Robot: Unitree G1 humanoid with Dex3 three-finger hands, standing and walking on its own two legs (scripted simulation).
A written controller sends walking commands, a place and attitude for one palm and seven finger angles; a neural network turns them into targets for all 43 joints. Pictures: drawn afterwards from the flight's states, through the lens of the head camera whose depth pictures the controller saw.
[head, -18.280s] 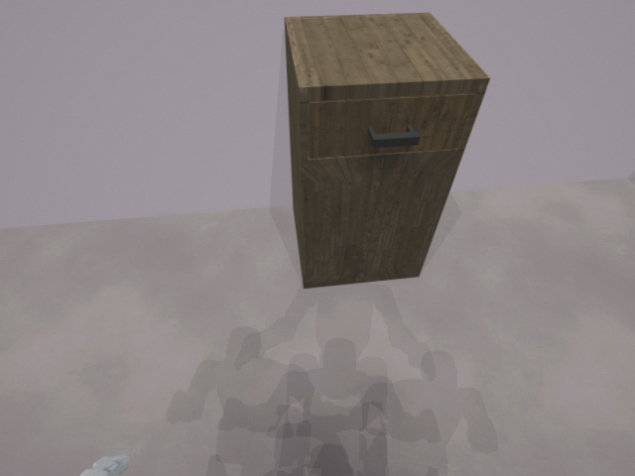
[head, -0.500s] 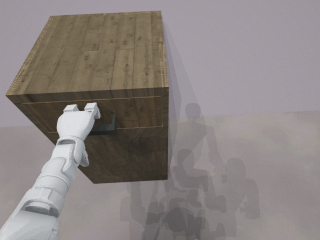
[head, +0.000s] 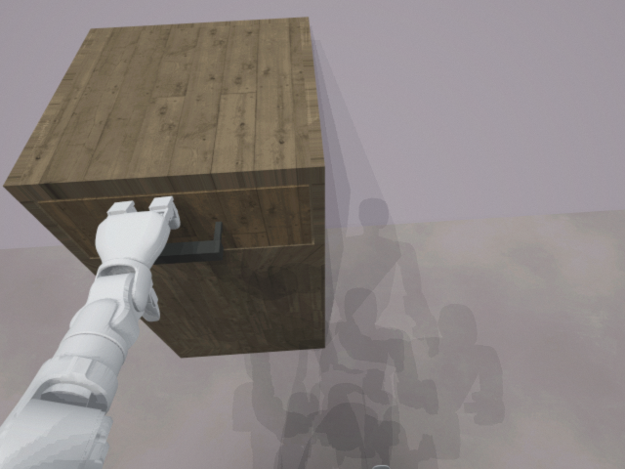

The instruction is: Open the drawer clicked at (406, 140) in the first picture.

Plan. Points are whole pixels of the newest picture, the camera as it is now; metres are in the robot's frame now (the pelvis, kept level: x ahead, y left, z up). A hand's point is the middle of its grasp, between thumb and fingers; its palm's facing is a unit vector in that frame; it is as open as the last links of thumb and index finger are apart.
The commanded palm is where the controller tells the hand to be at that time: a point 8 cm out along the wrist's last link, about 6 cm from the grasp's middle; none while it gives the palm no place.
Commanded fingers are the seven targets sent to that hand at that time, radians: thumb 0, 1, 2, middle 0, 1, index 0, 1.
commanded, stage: move the hooked fingers above the handle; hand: left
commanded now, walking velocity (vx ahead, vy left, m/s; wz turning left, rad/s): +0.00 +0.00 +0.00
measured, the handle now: (186, 241) +0.46 +0.23 -0.05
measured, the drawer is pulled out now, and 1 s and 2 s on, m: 0.00 0.00 0.00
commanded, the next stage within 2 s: lower the fingers behind the handle in 1.88 s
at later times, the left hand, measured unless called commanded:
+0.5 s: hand (139, 253) +0.40 +0.26 +0.01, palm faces -0.09 +0.01 -1.00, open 13.7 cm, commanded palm +0.38 +0.24 +0.06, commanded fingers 0.00 -0.50 0.30 -0.30 -1.20 -0.30 -1.20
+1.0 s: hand (141, 253) +0.40 +0.26 +0.01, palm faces -0.06 +0.02 -1.00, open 13.8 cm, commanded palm +0.37 +0.24 +0.07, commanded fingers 0.00 -0.50 0.30 -0.30 -1.20 -0.30 -1.20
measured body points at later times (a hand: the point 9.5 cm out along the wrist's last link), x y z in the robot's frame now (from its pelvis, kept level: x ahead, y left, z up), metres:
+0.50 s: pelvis +0.00 +0.00 +0.00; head +0.06 -0.02 +0.45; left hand +0.40 +0.26 +0.07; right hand +0.08 -0.25 -0.14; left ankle -0.02 +0.11 -0.71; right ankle +0.01 -0.12 -0.71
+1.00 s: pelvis +0.00 +0.00 +0.00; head +0.06 -0.03 +0.45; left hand +0.40 +0.26 +0.07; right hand +0.09 -0.24 -0.14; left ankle -0.02 +0.11 -0.71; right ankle +0.01 -0.12 -0.71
